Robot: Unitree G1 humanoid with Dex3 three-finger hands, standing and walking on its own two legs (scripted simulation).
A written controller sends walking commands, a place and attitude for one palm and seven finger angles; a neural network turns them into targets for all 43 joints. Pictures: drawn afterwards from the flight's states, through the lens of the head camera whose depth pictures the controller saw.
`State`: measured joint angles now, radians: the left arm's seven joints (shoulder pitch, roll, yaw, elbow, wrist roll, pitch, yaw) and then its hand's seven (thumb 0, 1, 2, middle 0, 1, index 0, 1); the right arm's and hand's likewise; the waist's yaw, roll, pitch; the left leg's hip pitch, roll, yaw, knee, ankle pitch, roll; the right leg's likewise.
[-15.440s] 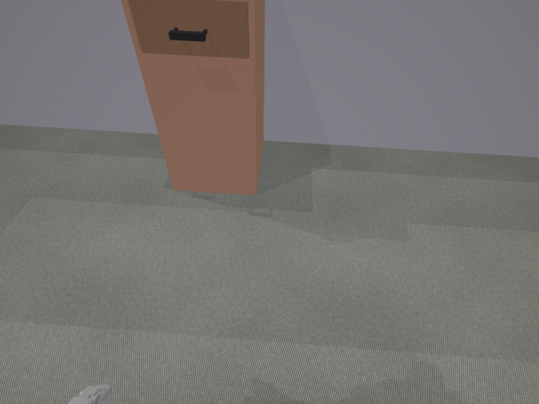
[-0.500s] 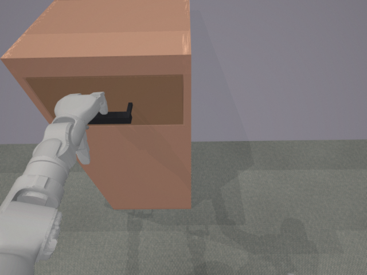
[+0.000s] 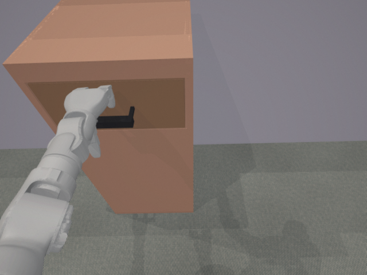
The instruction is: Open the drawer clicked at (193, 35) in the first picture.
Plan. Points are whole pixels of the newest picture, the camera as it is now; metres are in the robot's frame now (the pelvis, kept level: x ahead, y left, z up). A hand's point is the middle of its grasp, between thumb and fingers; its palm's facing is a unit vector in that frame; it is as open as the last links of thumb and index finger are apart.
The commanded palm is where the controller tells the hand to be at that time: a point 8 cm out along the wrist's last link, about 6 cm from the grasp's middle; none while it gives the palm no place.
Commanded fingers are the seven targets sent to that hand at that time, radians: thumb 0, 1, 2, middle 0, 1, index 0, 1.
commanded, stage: move the hooked fingers above the handle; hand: left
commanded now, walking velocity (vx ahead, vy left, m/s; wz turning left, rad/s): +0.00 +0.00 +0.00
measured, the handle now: (112, 116) +0.51 +0.19 +0.05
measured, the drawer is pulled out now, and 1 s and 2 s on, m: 0.00 0.00 0.00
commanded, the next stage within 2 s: lower the fingers behind the handle in 1.12 s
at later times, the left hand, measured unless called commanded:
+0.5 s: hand (104, 122) +0.45 +0.19 +0.09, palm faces -0.09 -0.04 -0.99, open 13.6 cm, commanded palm +0.43 +0.20 +0.16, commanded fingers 0.00 -0.50 0.30 -0.30 -1.20 -0.30 -1.20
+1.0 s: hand (111, 126) +0.44 +0.17 +0.09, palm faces -0.14 -0.06 -0.99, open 13.8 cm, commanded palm +0.43 +0.20 +0.16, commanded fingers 0.00 -0.50 0.30 -0.30 -1.20 -0.30 -1.20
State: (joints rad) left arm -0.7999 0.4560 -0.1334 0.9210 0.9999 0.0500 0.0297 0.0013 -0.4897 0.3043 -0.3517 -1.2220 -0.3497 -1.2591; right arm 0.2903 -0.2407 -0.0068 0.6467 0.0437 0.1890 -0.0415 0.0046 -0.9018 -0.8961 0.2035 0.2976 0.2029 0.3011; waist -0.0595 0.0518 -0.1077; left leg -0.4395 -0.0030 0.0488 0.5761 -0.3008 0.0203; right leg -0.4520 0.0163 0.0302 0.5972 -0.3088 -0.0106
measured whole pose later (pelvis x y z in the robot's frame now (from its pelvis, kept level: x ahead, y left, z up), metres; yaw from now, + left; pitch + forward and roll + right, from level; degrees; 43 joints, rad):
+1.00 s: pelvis +0.01 +0.00 +0.00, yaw +1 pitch +9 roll +0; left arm -0.69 0.43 -0.19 0.70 0.94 -0.09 -0.04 0.00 -0.49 0.30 -0.32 -1.20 -0.32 -1.20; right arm 0.29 -0.27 -0.05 0.66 0.02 0.17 -0.05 0.01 -0.90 -0.90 0.20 0.30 0.20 0.30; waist -0.04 0.05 -0.10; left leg -0.42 -0.01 0.02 0.58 -0.31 0.01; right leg -0.42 0.01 0.00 0.59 -0.32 -0.02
